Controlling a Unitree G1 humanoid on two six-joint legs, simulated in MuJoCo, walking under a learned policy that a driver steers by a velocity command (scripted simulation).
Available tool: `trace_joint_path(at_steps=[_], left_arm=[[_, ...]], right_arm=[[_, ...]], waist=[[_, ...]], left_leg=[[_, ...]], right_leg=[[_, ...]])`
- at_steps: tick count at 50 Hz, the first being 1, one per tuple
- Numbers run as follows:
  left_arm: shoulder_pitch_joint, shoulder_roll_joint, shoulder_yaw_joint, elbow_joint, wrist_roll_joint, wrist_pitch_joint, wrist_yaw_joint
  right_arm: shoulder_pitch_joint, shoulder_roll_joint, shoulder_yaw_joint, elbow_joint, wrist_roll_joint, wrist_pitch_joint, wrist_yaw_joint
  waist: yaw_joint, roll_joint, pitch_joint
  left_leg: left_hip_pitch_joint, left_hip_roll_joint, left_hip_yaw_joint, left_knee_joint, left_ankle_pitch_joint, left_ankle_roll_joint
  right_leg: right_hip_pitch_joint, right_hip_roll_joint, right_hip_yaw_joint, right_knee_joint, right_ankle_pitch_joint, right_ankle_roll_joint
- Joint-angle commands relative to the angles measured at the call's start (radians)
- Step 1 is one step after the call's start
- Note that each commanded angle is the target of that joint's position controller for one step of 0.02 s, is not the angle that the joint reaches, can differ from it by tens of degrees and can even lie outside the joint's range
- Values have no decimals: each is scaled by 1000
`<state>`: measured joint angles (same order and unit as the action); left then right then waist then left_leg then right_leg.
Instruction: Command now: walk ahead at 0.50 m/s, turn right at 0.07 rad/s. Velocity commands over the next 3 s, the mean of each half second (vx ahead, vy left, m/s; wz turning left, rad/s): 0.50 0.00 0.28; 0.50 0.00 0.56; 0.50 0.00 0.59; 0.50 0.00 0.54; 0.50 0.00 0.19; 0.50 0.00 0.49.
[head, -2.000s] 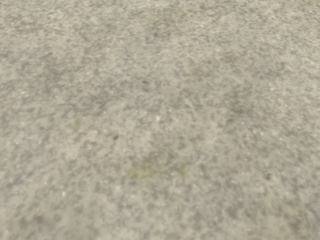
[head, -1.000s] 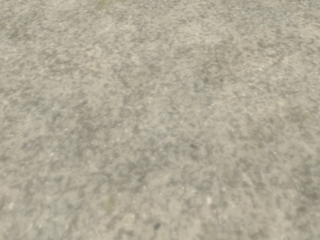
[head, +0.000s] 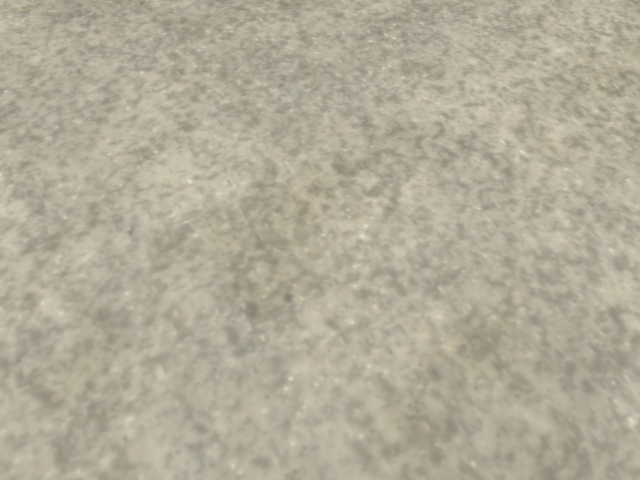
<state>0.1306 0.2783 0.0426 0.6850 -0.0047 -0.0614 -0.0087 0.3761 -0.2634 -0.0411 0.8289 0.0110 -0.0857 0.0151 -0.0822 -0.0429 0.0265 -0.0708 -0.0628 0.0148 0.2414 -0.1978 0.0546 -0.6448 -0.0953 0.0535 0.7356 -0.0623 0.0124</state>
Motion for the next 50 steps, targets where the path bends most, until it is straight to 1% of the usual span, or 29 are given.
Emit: trace_joint_path(at_steps=[1,3,5,7,8,9,10,11,12,14,15,16,18,21,25,30,32,33,34,35,36,37,38,39,40,41,42,45,50], left_arm=[[-117,36,3,-89,-7,-22,-12],[-171,42,4,-110,-11,-28,-21],[-188,59,11,-125,-12,-37,-31],[-112,94,27,-108,-9,-45,-31],[7,129,47,-72,-5,-47,-24],[172,183,68,-39,9,-46,-13],[299,280,91,-24,27,-36,-1],[318,226,78,-12,17,-26,-4],[258,159,57,-11,7,-24,-3],[133,93,35,-7,5,-27,-6],[90,68,29,-4,11,-35,-9],[63,67,32,2,16,-42,-10],[45,79,40,21,18,-58,-9],[60,106,51,52,22,-63,1],[93,145,60,78,14,-51,14],[164,187,77,121,-12,-16,17],[155,214,84,122,-20,-1,22],[148,228,88,119,-23,7,25],[134,230,87,115,-27,16,28],[140,206,75,108,-20,15,33],[211,82,36,55,22,-2,25],[185,79,20,37,12,-43,13],[64,158,41,8,-31,-66,0],[32,148,36,-6,-36,-79,-1],[36,142,37,7,-12,-83,8],[51,153,45,16,5,-75,12],[66,153,48,18,10,-62,10],[58,113,39,12,21,-36,12],[-129,70,16,-36,11,-39,2]], right_arm=[[0,-182,-41,-42,9,-6,-7],[36,-181,-40,-21,12,4,-8],[47,-191,-44,-7,16,18,-14],[25,-217,-52,-7,16,28,-21],[8,-210,-48,-11,15,30,-22],[-8,-169,-31,-30,2,26,-22],[74,-59,2,-62,-12,11,-21],[112,-81,1,-51,14,-3,-17],[34,-174,-28,-59,37,-4,-16],[-61,-160,-33,-80,25,7,-18],[-56,-146,-38,-76,17,20,-20],[-32,-122,-36,-70,19,34,-19],[-33,-89,-33,-76,18,54,-19],[-93,-83,-33,-106,11,58,-17],[-225,-57,-19,-148,10,46,12],[-350,-69,-18,-223,10,49,40],[-330,-94,-31,-239,8,54,45],[-275,-118,-45,-234,8,58,45],[-150,-156,-69,-206,11,60,40],[23,-222,-106,-160,14,67,24],[63,-348,-134,-150,21,70,5],[61,-327,-116,-194,14,51,12],[43,-248,-92,-186,5,37,20],[1,-220,-84,-184,6,27,19],[-70,-191,-75,-192,8,26,16],[-121,-158,-63,-208,0,25,12],[-145,-151,-59,-223,-9,26,8],[-135,-176,-67,-217,-3,20,-8],[-71,-198,-75,-189,8,31,-31]], waist=[[-7,111,15],[-19,110,33],[0,117,40],[59,132,1],[125,120,-73],[201,94,-206],[200,-126,-373],[197,-235,-453],[198,-128,-274],[143,-54,-92],[110,-70,-52],[85,-81,-35],[64,-55,-13],[69,-19,9],[117,7,40],[152,12,74],[120,-17,35],[83,-35,-11],[7,-28,-79],[-75,14,-170],[-9,268,-241],[-11,248,-409],[-50,150,-310],[-20,121,-197],[28,60,-131],[65,72,-97],[89,94,-90],[101,84,-71],[30,124,-23]], left_leg=[[-28,244,-128,-91,244,144],[13,269,-149,-66,254,140],[64,296,-183,-24,291,128],[75,297,-194,64,424,107],[37,254,-162,190,528,82],[-107,202,-130,412,429,47],[-468,59,-48,785,-15,-24],[-622,31,-134,969,-395,-37],[-698,90,-153,1037,-336,-36],[-668,160,-112,978,-184,-40],[-620,186,-120,938,-133,-44],[-568,197,-119,926,-100,-51],[-560,203,-118,907,-50,-64],[-615,205,-129,786,83,-76],[-580,188,-57,543,253,-60],[-623,165,0,407,160,-10],[-543,113,53,393,58,27],[-454,73,85,397,6,49],[-284,24,106,356,15,79],[4,12,53,312,63,121],[354,270,-425,270,-15,271],[483,406,-867,93,-149,391],[433,382,-747,50,-128,325],[298,342,-607,53,-59,287],[155,298,-500,53,39,253],[44,264,-426,35,140,236],[-24,247,-402,13,190,236],[-132,214,-319,-15,297,244],[-195,152,-264,-6,137,175]], right_leg=[[54,31,-39,-128,124,5],[57,42,-34,-175,111,-8],[70,55,-23,-224,50,-28],[202,80,-36,-268,-3,-54],[386,95,-54,-300,14,-79],[668,1,22,-250,39,-128],[1059,-263,375,-242,2,-240],[1080,-347,647,-372,-173,-315],[942,-303,525,-410,-261,-270],[679,-217,295,-484,-201,-218],[588,-183,215,-524,-144,-204],[523,-168,158,-559,-103,-200],[471,-167,68,-599,3,-210],[494,-161,-38,-616,99,-212],[531,-144,-158,-623,124,-187],[710,-198,-209,-556,212,-160],[753,-201,-239,-447,490,-137],[758,-194,-255,-343,656,-124],[719,-168,-281,-164,735,-102],[554,-127,-295,88,606,-61],[109,19,-283,468,-141,9],[-74,144,-28,648,-555,17],[-175,85,42,664,-477,-5],[-181,44,30,591,-389,-24],[-124,5,28,500,-325,-22],[-48,-20,31,432,-280,-16],[7,-25,32,404,-254,-6],[46,-8,4,276,-180,42],[115,60,-3,-97,112,67]])
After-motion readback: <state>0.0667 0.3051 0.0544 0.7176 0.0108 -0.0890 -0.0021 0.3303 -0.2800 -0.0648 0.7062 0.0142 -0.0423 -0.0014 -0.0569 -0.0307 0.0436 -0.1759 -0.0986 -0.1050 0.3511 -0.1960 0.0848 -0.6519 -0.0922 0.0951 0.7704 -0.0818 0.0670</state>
